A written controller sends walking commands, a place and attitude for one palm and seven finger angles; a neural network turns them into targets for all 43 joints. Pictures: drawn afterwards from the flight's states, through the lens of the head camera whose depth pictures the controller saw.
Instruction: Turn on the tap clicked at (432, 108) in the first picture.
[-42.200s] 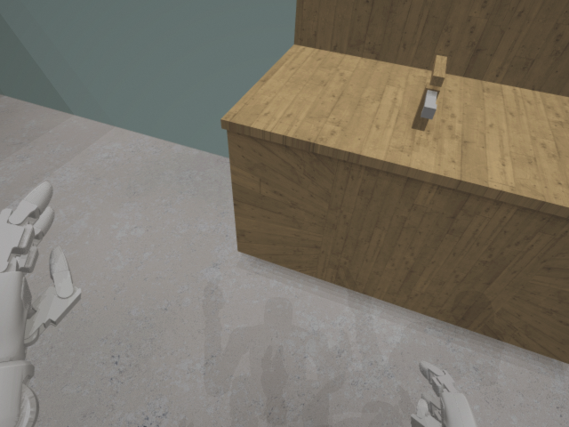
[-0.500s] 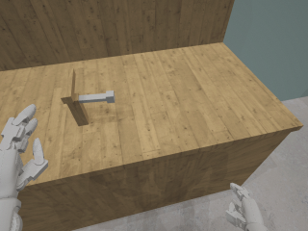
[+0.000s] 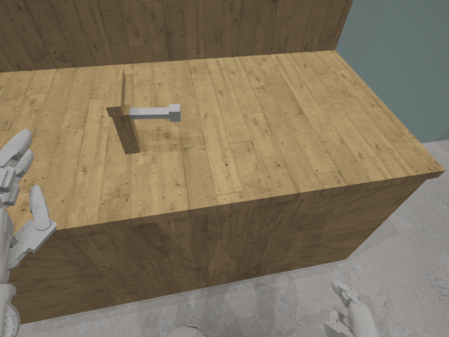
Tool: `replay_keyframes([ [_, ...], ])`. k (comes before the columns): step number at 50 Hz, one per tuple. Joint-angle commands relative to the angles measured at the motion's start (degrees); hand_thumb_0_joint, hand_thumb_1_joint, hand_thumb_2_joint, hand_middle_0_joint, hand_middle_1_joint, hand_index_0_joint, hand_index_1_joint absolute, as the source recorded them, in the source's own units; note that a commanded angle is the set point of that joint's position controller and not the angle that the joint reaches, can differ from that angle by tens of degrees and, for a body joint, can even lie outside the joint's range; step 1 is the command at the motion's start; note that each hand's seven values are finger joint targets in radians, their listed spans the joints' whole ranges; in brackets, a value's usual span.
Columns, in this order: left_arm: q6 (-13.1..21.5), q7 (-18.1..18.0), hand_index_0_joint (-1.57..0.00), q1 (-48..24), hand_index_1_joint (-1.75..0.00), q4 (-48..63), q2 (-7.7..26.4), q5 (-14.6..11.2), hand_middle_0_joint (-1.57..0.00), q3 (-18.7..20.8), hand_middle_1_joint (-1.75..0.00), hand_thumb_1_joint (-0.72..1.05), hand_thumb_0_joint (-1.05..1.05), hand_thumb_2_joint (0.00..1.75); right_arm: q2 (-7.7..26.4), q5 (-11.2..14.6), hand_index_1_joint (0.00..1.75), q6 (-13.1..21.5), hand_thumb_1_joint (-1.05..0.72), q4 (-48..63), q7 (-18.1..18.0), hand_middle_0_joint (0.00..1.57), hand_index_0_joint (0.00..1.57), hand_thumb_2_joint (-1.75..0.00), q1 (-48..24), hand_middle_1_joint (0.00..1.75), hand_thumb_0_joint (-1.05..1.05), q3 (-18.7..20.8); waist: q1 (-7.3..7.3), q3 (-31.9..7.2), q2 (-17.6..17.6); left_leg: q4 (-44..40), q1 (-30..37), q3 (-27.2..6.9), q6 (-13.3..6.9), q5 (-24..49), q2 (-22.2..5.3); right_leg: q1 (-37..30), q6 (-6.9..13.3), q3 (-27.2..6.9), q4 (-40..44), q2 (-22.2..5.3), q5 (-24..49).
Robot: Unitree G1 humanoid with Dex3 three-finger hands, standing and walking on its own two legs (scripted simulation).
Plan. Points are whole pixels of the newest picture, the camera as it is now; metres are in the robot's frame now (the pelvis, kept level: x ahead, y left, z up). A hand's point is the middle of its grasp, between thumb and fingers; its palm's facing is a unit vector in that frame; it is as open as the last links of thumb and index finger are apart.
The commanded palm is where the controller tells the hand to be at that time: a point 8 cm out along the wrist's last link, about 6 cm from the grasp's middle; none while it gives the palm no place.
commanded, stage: step back with the hand held close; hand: left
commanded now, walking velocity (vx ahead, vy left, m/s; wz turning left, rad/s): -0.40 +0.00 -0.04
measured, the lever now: (175, 112) +0.55 +0.16 +0.08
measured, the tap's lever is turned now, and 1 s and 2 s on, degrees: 83 83 83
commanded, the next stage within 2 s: stop stepping back and stand still in 0.54 s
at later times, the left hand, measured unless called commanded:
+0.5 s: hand (35, 289) +0.14 +0.21 +0.18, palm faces +0.30 -0.88 -0.36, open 7.4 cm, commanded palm +0.09 +0.27 +0.19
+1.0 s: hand out of the picture -0.01 +0.22 +0.17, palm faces +0.39 -0.85 -0.36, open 7.4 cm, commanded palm -0.06 +0.27 +0.19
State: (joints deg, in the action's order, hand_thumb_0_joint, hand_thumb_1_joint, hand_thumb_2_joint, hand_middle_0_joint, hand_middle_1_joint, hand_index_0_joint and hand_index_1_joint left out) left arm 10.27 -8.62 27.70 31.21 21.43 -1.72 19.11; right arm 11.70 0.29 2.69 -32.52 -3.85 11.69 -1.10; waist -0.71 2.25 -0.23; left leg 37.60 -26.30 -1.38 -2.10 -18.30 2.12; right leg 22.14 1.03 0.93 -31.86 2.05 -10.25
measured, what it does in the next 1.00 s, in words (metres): walks backwards: right foot, then left foot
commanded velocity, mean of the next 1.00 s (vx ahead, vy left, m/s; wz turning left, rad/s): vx -0.14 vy -0.01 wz -0.02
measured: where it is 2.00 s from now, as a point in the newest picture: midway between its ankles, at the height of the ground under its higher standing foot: outside the picture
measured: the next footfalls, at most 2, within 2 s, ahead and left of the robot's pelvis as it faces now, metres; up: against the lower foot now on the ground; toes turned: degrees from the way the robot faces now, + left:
right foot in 0.36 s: -0.02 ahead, -0.14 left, +0.00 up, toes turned +2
left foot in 0.62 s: -0.08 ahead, +0.11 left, +0.00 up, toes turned +1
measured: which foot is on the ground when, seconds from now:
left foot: down 0.00-0.40, up 0.42-0.60, down 0.62-0.94, up 0.96-1.00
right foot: down 0.00-0.14, up 0.16-0.34, down 0.36-0.64, up 0.66-0.92, down 0.94-1.00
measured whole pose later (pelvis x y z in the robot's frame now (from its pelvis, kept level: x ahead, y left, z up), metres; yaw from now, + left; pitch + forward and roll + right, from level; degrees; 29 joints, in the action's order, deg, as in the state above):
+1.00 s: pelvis -0.22 -0.02 +0.00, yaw +1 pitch -3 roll -3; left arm 7.4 -6.8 24.7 25.7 20.7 -2.6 18.3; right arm 12.0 1.6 3.4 -36.8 -2.0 14.7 0.0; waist 0.9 -0.4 -2.7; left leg 60.5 -30.5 -2.5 -0.5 -22.9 -1.3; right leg 14.4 2.3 4.8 -34.9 2.6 -17.6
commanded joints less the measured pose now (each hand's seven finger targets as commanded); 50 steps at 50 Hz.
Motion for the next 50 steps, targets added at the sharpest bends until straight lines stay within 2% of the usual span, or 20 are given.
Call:
replay_keyframes([
  [1,3.37,-2.06,-0.2,-4.52,-0.3,15.73,9.9,-0.9,-0.2,5.65,-0.3,0.9,0.0,0.9,6.36,-0.12,0.3,2.53,-0.9,7.13,0.07,0.2,0.2,-0.9,-4.06,0.3,0.0,3.07,1.58,-10.23,8.6,11.49,9.52,-3.1,1.57,-3.11,-2.51,4.01,9.11,-18.05,14.9,-20.47,-0.91],
  [3,3.72,-2.26,-0.2,-3.32,-0.3,16.85,11.53,-1.05,-0.2,7.5,-0.3,0.9,0.0,0.9,6.93,0.02,0.3,2.43,-0.9,8.09,0.3,0.2,0.2,-0.9,-4.85,0.3,0.0,3.12,1.64,-10.92,4.67,1.46,8.28,-5.12,0.86,0.95,-4.49,0.43,6.7,-13.33,8.22,-17.7,6.76],
  [6,4.56,-2.55,-0.2,-1.28,-0.3,18.52,11.19,-0.4,-0.2,8.92,-0.3,0.9,0.0,0.9,8.33,-0.44,0.3,2.58,-0.9,8.45,-0.38,0.2,0.2,-0.9,-6.38,0.3,0.0,3.41,0.56,-9.06,-14.48,-16.68,2.38,-17.14,-3.43,7.06,-14.37,-1.49,-0.33,-3.55,-6.89,-3.67,-1.49],
  [9,4.84,-1.89,-0.2,0.13,-0.3,16.33,11.01,-0.26,-0.2,10.48,-0.3,0.9,0.0,0.9,7.28,-1.7,0.3,4.49,-0.9,7.46,0.13,0.2,0.2,-0.9,-3.95,0.3,0.0,4.38,0.82,-10.79,-16.34,-22.75,-0.99,-19.99,-6.35,4.5,-19.36,-2.74,-1.22,-4.74,-23.1,-0.09,-16.49],
  [12,4.4,-1.38,-0.2,-1.45,-0.3,15.45,8.97,-1.0,-0.2,8.33,-0.3,0.9,0.0,0.9,6.85,-1.18,0.3,5.77,-0.9,5.73,0.62,0.2,0.2,-0.9,-2.51,0.3,0.0,4.61,0.07,-12.2,-8.64,-15.71,14.05,-15.34,-5.73,27.18,-18.1,4.39,-1.49,-5.15,-13.5,-0.99,-15.26],
  [18,3.94,-0.29,-0.2,-2.76,-0.3,13.95,8.02,-0.5,-0.2,5.48,-0.3,0.9,0.0,0.9,7.81,-0.67,0.3,5.78,-0.9,5.82,0.74,0.2,0.2,-0.9,-5.17,0.3,0.0,3.42,-0.71,-12.29,-7.37,-7.76,11.7,-9.86,-1.03,11.56,-12.53,-8.51,-1.26,-3.15,15.11,-2.31,7.19],
  [21,4.8,-0.16,-0.2,-2.91,-0.3,13.49,10.17,-1.61,-0.2,5.86,-0.3,0.9,0.0,0.9,6.21,1.11,0.3,5.3,-0.9,6.65,0.07,0.2,0.2,-0.9,-4.9,0.3,0.0,5.0,-0.6,-13.76,17.85,21.68,2.29,0.46,4.08,-9.01,0.07,-6.89,9.11,-16.1,14.7,-21.04,29.94],
  [25,4.75,0.41,-0.2,-0.1,-0.3,12.5,10.66,-1.24,-0.2,8.55,-0.3,0.9,0.0,0.9,3.01,-0.2,0.3,3.33,-0.9,8.38,0.24,0.2,0.2,-0.9,-8.84,0.3,0.0,1.79,1.03,-11.6,4.11,20.95,-1.45,-2.06,4.09,-9.33,-3.77,-8.32,8.11,-9.36,6.2,-18.15,38.12],
  [29,5.81,-0.44,-0.2,0.56,-0.3,15.29,11.06,-2.07,-0.2,9.64,-0.3,0.9,0.0,0.9,4.9,0.25,0.3,3.29,-0.9,8.53,-0.95,0.2,0.2,-0.9,-6.75,0.3,0.0,2.84,2.23,-13.75,4.53,-10.29,9.14,1.86,3.4,1.96,-3.06,-7.43,3.94,-8.48,-2.04,-14.0,30.36],
  [30,5.73,-0.8,-0.2,1.71,-0.3,15.73,11.59,-2.28,-0.2,9.88,-0.3,0.9,0.0,0.9,6.36,0.4,0.3,3.61,-0.9,8.54,-1.49,0.2,0.2,-0.9,-6.44,0.3,0.0,3.76,1.91,-13.98,0.67,-18.23,13.75,1.55,2.69,11.46,-5.85,-6.68,2.45,-6.42,-6.17,-10.69,23.19],
  [32,6.48,-1.24,-0.2,-1.62,-0.3,19.66,11.42,-2.32,-0.2,9.34,-0.3,0.9,0.0,0.9,7.59,0.39,0.3,5.52,-0.9,7.88,-1.0,0.2,0.2,-0.9,-3.54,0.3,0.0,5.43,1.49,-13.91,-15.13,-14.57,28.37,-13.0,-4.52,52.72,-21.84,14.13,-1.57,-3.54,-20.93,-0.44,-19.18],
  [33,5.92,-1.09,-0.2,0.26,-0.3,15.82,10.52,-1.44,-0.2,9.56,-0.3,0.9,0.0,0.9,7.62,0.66,0.3,6.49,-0.9,6.41,-0.22,0.2,0.2,-0.9,-1.16,0.3,0.0,5.99,1.71,-14.27,-11.99,-11.71,30.51,-10.18,-5.92,55.44,-21.67,16.16,-1.22,-5.15,-25.91,-0.01,-21.66],
  [34,5.91,-0.59,-0.2,-2.59,-0.3,21.63,11.47,-1.62,-0.2,9.14,-0.3,0.9,0.0,0.9,6.66,-0.54,0.3,7.52,-0.9,7.62,0.13,0.2,0.2,-0.9,-2.75,0.3,0.0,4.61,2.22,-14.47,-17.26,-13.45,23.92,-13.93,-5.95,44.85,-20.8,13.86,-2.02,-6.97,-29.31,-1.88,-20.76],
  [37,3.23,-0.91,-0.2,-2.76,-0.3,18.12,8.14,-1.15,-0.2,7.27,-0.3,0.9,0.0,0.9,8.06,1.5,0.3,8.72,-0.9,5.82,1.68,0.2,0.2,-0.9,-2.32,0.3,0.0,5.85,2.65,-10.08,-9.8,-14.75,17.03,-8.88,-5.39,22.57,-17.36,10.21,-2.44,-5.56,-27.83,-2.07,-11.13],
  [41,0.9,-0.93,-0.2,-1.69,-0.3,11.73,7.6,-0.76,-0.2,6.22,-0.3,0.9,0.0,0.9,8.27,1.34,0.3,6.69,-0.9,7.16,1.59,0.2,0.2,-0.9,-5.41,0.3,0.0,4.19,2.24,-4.07,-14.15,-23.56,2.04,-10.78,-4.03,-20.3,-14.83,-2.31,-1.47,0.9,-12.54,-0.87,-11.54],
  [45,0.11,0.13,-0.2,-3.05,-0.3,4.18,7.95,-0.13,-0.2,5.57,-0.3,0.9,0.0,0.9,7.65,0.88,0.3,4.36,-0.9,7.11,1.19,0.2,0.2,-0.9,-5.36,0.3,0.0,3.21,0.49,-4.19,-7.44,-11.51,-4.61,-3.68,-1.01,-22.08,-8.67,-15.64,0.56,5.04,3.98,0.92,-8.31],
  [46,0.42,0.59,-0.2,-5.03,-0.3,4.56,8.05,-0.1,-0.2,4.82,-0.3,0.9,0.0,0.9,7.19,0.83,0.3,3.77,-0.9,7.03,1.06,0.2,0.2,-0.9,-5.44,0.3,0.0,3.36,-0.02,-5.16,1.64,3.69,-4.43,0.89,-0.36,-19.36,-4.68,-14.85,2.85,1.32,10.25,-3.12,-7.46],
  [47,0.58,1.01,-0.2,-6.69,-0.3,4.78,9.28,-0.21,-0.2,5.14,-0.3,0.9,0.0,0.9,6.72,1.02,0.3,3.26,-0.9,6.74,1.11,0.2,0.2,-0.9,-5.09,0.3,0.0,3.88,0.53,-4.82,14.97,28.01,-5.57,3.97,0.72,-13.29,-0.11,-9.28,7.7,-11.63,16.49,-12.66,-6.04],
  [48,0.85,1.06,-0.2,-12.48,-0.3,8.31,10.82,-1.12,-0.2,5.68,-0.3,0.9,0.0,0.9,6.74,1.75,0.3,4.05,-0.9,7.29,0.94,0.2,0.2,-0.9,-5.77,0.3,0.0,3.89,1.75,-3.82,18.55,43.75,-9.23,0.7,1.62,-7.43,0.63,-4.03,10.79,-20.88,19.9,-20.02,-0.75],
  [50,1.34,2.18,-0.2,-13.99,-0.3,8.09,11.02,-1.03,-0.2,4.81,-0.3,0.9,0.0,0.9,8.23,2.19,0.3,4.91,-0.9,5.67,1.68,0.2,0.2,-0.9,-4.44,0.3,0.0,4.76,2.36,-4.97,16.39,48.37,-6.49,-3.98,2.29,0.62,-1.67,1.66,11.11,-18.9,16.79,-19.23,-2.35],
])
